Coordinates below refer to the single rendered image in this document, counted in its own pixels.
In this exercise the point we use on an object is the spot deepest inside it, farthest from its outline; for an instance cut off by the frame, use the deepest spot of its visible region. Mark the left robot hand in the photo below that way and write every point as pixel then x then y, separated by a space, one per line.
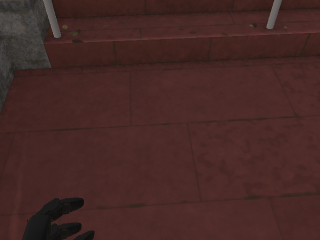
pixel 39 225

